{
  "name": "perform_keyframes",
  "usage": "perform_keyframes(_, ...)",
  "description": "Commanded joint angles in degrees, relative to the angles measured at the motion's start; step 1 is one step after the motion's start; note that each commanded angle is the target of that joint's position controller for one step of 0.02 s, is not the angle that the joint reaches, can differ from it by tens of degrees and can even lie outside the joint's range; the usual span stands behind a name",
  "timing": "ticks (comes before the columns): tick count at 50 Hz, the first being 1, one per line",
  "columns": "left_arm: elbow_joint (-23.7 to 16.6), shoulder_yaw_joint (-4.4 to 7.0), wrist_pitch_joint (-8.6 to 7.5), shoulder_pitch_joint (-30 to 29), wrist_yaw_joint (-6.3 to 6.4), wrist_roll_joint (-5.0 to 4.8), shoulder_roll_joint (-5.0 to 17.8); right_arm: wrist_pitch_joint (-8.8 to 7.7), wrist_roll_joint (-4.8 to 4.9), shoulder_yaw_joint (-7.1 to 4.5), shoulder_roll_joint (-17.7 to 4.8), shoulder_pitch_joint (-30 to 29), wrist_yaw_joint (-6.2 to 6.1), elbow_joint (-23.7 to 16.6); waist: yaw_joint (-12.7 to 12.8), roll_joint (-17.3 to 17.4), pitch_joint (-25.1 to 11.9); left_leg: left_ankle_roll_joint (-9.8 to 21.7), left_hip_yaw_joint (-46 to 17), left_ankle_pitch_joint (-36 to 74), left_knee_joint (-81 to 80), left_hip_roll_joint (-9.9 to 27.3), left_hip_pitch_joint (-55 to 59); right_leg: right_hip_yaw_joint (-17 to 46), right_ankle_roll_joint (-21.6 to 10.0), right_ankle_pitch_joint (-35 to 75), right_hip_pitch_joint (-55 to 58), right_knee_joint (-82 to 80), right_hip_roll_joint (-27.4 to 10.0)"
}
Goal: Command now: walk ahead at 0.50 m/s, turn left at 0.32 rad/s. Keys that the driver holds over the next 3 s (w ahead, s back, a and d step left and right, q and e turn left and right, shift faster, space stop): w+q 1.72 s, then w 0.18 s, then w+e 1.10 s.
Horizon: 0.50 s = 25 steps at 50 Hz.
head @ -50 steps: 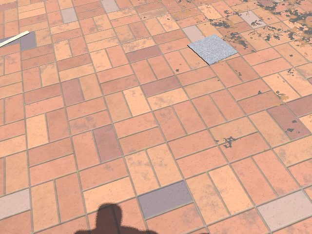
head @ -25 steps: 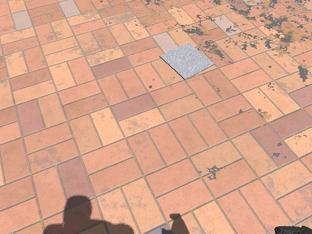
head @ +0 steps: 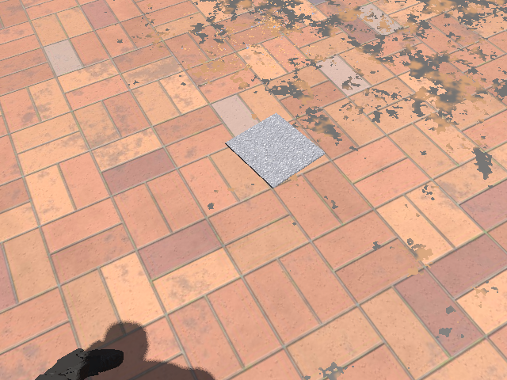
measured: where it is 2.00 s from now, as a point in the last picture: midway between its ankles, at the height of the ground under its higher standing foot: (82, 235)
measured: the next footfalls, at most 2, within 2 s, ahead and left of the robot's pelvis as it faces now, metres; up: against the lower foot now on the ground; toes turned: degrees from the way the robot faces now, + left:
left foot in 0.46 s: +0.39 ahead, +0.17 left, +0.00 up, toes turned +18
right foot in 0.96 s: +0.74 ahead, +0.10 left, +0.00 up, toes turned +36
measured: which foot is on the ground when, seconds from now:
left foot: up 0.00-0.44, down 0.46-0.96, up 0.98-1.00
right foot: down 0.00-0.46, up 0.48-0.94, down 0.96-1.00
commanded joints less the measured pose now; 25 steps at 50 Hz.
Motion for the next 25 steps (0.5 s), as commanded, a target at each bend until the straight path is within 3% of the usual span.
perform_keyframes(1, 1.1, 2.98, -0.03, 14.7, 0.75, 0.08, 8.6, -1.87, 1.05, -1.47, -7.4, -4.3, -0.17, -6.6, 8.6, -7.3, -10.2, 0.7, -2.3, 5.0, 19.2, 4.6, -31.4, 26.3, -9.5, -8.6, 34.5, -16.5, -18.8)
perform_keyframes(2, 1.3, 2.55, -0.25, 11.8, 0.64, 0.19, 6.9, -1.54, 0.23, -1.73, -6.8, -5.5, -0.26, -6.8, 7.0, -6.5, -6.6, 0.4, -2.3, 8.2, 16.4, 6.1, -29.8, 21.0, -8.9, -3.9, 28.5, -18.4, -16.7)
perform_keyframes(4, 1.9, 2.42, -1.15, 8.9, 0.56, 0.65, 5.5, 0.0, 0.4, -1.87, -4.8, -3.2, -0.16, -6.2, 4.1, -7.7, -4.8, -0.3, -2.5, 11.8, 14.0, 7.8, -24.1, 14.2, -8.5, 0.6, 21.7, -22.2, -14.7)
perform_keyframes(7, 3.5, 3.04, -2.09, 7.8, 0.82, 0.57, 6.6, 1.75, 0.1, -1.78, -2.7, -4.8, -0.29, -7.2, 2.8, -5.5, -1.7, -1.3, -2.7, 15.5, 10.6, 8.3, -25.7, 7.3, -9.2, 6.2, 18.6, -25.5, -14.9)
perform_keyframes(9, 4.6, 3.43, -2.02, 8.5, 1.24, 0.79, 7.5, 1.95, -0.2, -1.77, -2.4, -7.3, -0.12, -8.2, 3.2, -4.5, -0.4, -1.8, -3.0, 20.7, 5.3, 8.3, -28.2, 3.3, -9.1, 8.3, 19.8, -26.3, -14.5)
perform_keyframes(13, 5.9, 3.98, -1.23, 9.8, 1.99, 0.45, 9.4, 1.19, -0.44, -1.1, -1.0, -13.9, 1.43, -10.2, 5.6, -3.3, 1.4, -1.3, 0.9, 30.6, -8.0, 7.3, -26.6, -4.4, -7.6, 10.3, 21.6, -26.7, -13.2)
perform_keyframes(16, 7.6, 4.53, -0.24, 12.8, 2.16, -0.28, 10.7, 1.1, -0.47, -0.75, -0.7, -19.4, 2.34, -12.7, 7.7, -2.5, 3.2, 0.0, 3.4, 30.2, -13.8, 6.7, -27.8, -6.8, -7.1, 11.6, 26.5, -25.6, -14.7)
perform_keyframes(19, 8.7, 5.07, 1.09, 13.7, 2.14, -1.25, 11.9, 1.21, -0.46, -1.06, -1.7, -21.7, 3.13, -14.9, 7.3, -3.4, 3.4, 2.3, 5.9, 24.1, -16.7, 5.2, -27.9, -8.6, -5.9, 20.4, 32.4, -21.2, -16.2)
perform_keyframes(21, 8.5, 5.54, 1.92, 12.6, 2.42, -1.81, 13.6, 1.54, -0.46, -2.11, -3.5, -18.5, 3.23, -15.2, 4.5, -5.5, -0.1, 4.6, 9.3, 18.2, -16.6, 1.4, -21.1, -10.1, -4.6, 40.2, 34.2, -13.2, -16.1)
perform_keyframes(22, 8.3, 5.66, 2.44, 11.8, 2.53, -2.07, 14.2, 1.75, -0.25, -3.25, -5.4, -12.8, 3.06, -14.1, 1.0, -5.9, -3.5, 6.2, 10.8, 16.4, -17.2, -1.2, -13.8, -11.1, -3.8, 47.5, 33.3, -4.9, -15.3)
perform_keyframes(23, 8.0, 5.29, 2.69, 11.0, 2.65, -2.26, 13.5, 1.94, -0.07, -5.14, -8.4, -3.5, 2.38, -11.7, -4.1, -4.7, -8.3, 8.4, 10.7, 19.6, -20.9, -3.7, 0.0, -12.5, -1.8, 45.7, 27.9, 7.4, -13.0)
perform_keyframes(24, 6.9, 4.03, 2.18, 12.4, 2.76, -0.46, 10.3, 2.68, 0.11, -7.07, -13.9, 4.5, 1.04, -9.8, -6.4, 3.1, -13.2, 11.9, -3.1, 20.6, -22.2, 4.2, 17.0, -12.5, 1.2, 22.2, 12.7, 25.8, -10.0)
perform_keyframes(25, 3.8, 1.77, 0.49, 16.8, 2.11, 0.92, 3.0, 1.85, 0.11, -7.17, -18.4, 0.9, 1.08, -11.1, 1.2, 14.5, -18.3, 22.7, -36.9, 8.2, -30.1, 16.7, 31.7, -3.5, 4.3, -26.3, -10.9, 43.2, 2.7)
